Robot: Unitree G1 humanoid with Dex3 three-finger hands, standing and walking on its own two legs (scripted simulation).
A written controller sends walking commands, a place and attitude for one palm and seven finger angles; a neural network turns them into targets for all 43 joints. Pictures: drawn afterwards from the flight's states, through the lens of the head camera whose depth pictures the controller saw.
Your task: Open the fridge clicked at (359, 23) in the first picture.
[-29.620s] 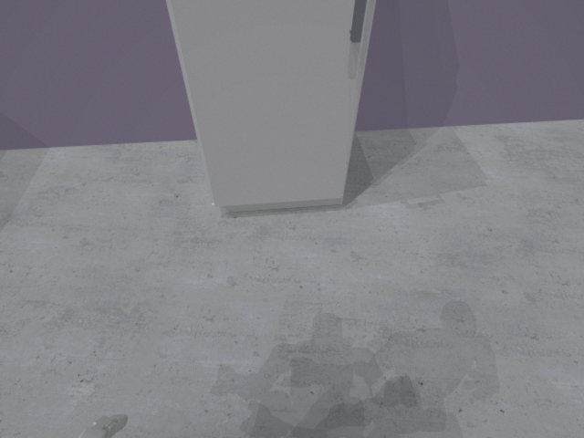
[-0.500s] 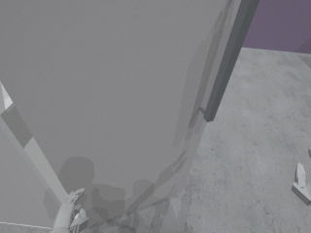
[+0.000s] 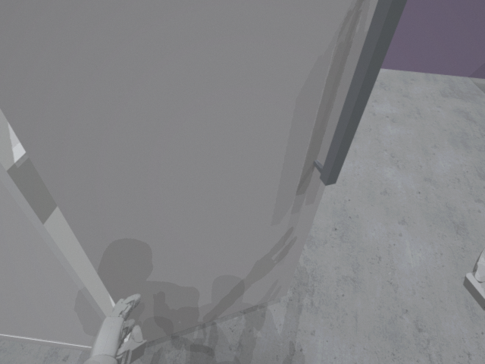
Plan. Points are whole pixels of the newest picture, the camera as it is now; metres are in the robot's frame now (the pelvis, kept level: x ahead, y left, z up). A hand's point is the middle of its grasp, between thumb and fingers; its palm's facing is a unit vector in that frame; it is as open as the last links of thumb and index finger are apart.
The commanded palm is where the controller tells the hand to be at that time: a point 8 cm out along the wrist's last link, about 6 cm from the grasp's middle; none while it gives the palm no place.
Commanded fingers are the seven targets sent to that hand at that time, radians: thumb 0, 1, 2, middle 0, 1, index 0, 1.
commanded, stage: step back with the hand held close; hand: right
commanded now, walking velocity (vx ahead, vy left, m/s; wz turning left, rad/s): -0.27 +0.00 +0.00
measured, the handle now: (348, 95) +0.50 -0.18 +0.23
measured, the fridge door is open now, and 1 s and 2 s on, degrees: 64 64 64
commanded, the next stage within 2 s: stop stepping back and stand still in 0.94 s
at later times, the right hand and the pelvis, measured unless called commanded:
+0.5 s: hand out of the picture +0.13 -0.30 +0.15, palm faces +0.49 +0.75 -0.44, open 7.4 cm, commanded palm +0.07 -0.33 +0.17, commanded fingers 0.00 -0.90 -0.90 0.20 0.30 0.20 0.30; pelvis -0.07 -0.03 -0.02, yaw +0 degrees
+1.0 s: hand out of the picture +0.02 -0.31 +0.16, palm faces +0.48 +0.77 -0.42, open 7.4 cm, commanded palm -0.06 -0.35 +0.17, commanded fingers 0.00 -0.90 -0.90 0.20 0.30 0.20 0.30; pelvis -0.18 -0.05 -0.02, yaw -3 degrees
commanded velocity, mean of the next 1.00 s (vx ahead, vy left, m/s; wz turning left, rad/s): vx -0.31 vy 0.00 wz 0.02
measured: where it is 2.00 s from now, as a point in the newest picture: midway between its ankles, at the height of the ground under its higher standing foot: outside the picture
